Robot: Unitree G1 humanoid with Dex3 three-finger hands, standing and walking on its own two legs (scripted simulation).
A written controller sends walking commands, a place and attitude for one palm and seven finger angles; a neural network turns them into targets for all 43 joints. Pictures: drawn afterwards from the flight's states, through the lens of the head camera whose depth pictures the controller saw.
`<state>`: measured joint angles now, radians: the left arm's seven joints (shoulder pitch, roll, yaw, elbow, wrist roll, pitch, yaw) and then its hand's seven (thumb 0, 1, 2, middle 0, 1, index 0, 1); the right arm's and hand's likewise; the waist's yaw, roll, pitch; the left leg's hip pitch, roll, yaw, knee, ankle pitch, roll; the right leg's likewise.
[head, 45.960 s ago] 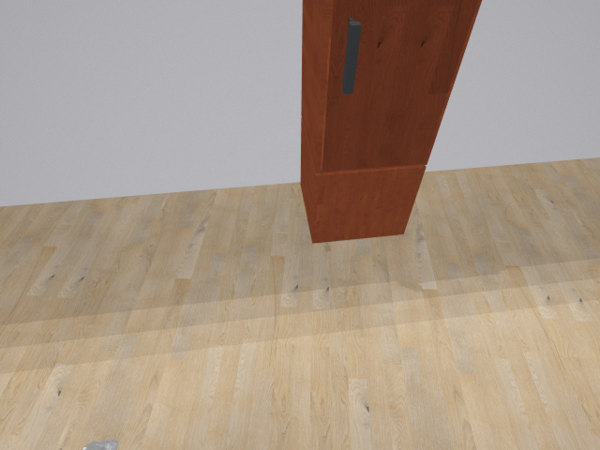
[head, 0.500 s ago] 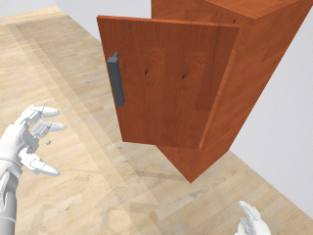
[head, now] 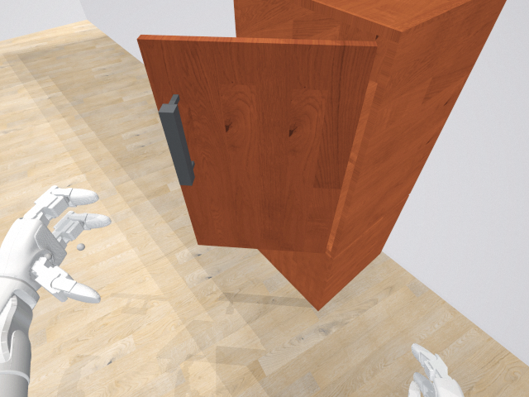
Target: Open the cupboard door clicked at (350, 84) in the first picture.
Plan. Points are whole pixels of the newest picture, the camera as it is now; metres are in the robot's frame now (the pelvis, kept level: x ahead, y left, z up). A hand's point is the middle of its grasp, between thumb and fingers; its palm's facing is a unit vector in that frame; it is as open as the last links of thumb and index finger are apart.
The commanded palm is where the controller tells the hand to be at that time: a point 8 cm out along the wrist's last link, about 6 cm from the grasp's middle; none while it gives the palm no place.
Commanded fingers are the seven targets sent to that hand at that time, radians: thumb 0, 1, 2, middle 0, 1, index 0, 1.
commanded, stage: move the hooked fingers beside the handle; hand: left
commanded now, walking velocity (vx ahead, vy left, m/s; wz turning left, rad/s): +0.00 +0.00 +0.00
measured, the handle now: (181, 141) +0.55 +0.19 +0.08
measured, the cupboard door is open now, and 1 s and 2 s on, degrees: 45 45 45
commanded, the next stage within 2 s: none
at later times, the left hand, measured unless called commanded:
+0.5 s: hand (111, 211) +0.36 +0.26 +0.10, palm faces -0.02 -1.00 -0.02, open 14.0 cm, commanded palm +0.33 +0.31 +0.10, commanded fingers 0.00 -0.50 0.30 -0.30 -1.20 -0.30 -1.20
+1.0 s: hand (123, 185) +0.41 +0.26 +0.10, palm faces -0.03 -1.00 +0.00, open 14.0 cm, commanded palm +0.40 +0.31 +0.10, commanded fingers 0.00 -0.50 0.30 -0.30 -1.20 -0.30 -1.20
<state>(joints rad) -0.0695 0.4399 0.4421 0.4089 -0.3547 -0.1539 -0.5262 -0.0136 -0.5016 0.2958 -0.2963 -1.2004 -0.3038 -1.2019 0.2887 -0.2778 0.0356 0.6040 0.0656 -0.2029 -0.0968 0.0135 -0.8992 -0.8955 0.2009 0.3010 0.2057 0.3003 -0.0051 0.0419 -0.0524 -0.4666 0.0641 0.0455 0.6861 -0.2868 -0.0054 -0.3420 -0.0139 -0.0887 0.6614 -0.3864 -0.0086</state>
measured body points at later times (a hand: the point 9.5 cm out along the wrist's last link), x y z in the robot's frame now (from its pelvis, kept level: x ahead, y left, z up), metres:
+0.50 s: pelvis +0.00 +0.00 +0.00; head +0.03 +0.00 +0.45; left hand +0.35 +0.31 +0.10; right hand +0.12 -0.27 -0.10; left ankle +0.04 +0.12 -0.72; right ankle -0.03 -0.11 -0.72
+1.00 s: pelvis +0.01 +0.01 -0.01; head +0.06 +0.02 +0.44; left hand +0.41 +0.31 +0.10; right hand +0.08 -0.26 -0.11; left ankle +0.04 +0.12 -0.72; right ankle -0.03 -0.11 -0.72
